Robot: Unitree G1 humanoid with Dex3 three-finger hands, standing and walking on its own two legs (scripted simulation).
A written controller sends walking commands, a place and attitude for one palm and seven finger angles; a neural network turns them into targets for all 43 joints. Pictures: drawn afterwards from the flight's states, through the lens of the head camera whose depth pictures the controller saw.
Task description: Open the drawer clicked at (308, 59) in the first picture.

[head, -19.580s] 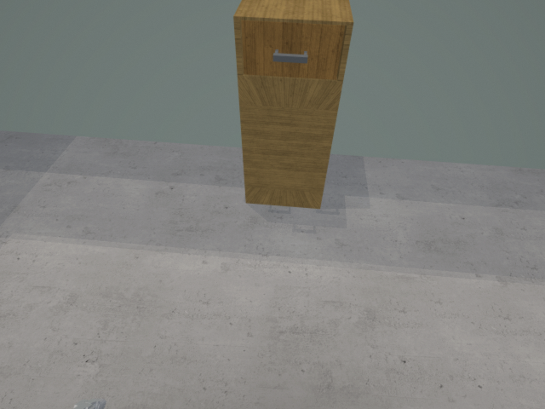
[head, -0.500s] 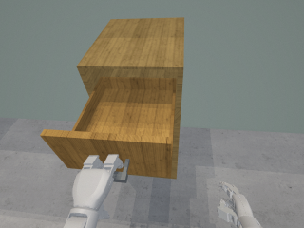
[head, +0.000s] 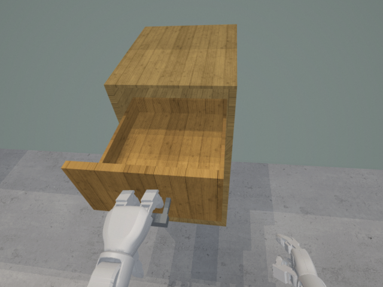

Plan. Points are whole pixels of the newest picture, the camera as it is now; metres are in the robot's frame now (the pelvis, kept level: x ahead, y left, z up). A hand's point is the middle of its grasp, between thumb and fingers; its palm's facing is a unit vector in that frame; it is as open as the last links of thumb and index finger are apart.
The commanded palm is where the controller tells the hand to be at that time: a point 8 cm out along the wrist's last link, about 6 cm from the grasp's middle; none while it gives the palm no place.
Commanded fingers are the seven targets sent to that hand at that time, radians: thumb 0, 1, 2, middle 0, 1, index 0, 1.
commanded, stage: lift the hand off the handle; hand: left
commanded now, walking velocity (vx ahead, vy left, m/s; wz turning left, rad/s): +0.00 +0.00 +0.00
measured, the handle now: (143, 209) +0.27 +0.15 +0.03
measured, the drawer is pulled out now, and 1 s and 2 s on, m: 0.30 0.30 0.30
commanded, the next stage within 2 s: draw the hand back to the body in 1.14 s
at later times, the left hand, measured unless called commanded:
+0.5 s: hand (126, 214) +0.23 +0.16 +0.08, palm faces +0.09 -0.17 -0.98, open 13.4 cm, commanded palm +0.19 +0.16 +0.15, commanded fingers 0.00 -0.50 0.30 -0.30 -1.20 -0.30 -1.20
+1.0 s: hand (115, 177) +0.25 +0.16 +0.17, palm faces +0.21 -0.17 -0.96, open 13.8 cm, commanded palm +0.20 +0.16 +0.22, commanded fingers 0.00 -0.50 0.30 -0.30 -1.20 -0.30 -1.20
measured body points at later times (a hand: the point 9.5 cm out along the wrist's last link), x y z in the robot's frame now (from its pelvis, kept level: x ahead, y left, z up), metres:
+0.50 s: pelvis +0.02 +0.01 +0.01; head +0.00 -0.04 +0.46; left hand +0.22 +0.17 +0.13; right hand +0.25 -0.18 -0.08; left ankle -0.01 +0.12 -0.72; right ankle +0.04 -0.09 -0.72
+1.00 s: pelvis +0.01 +0.00 +0.02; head -0.01 -0.06 +0.47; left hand +0.23 +0.17 +0.22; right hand +0.26 -0.17 -0.06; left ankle -0.01 +0.12 -0.72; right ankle +0.04 -0.09 -0.72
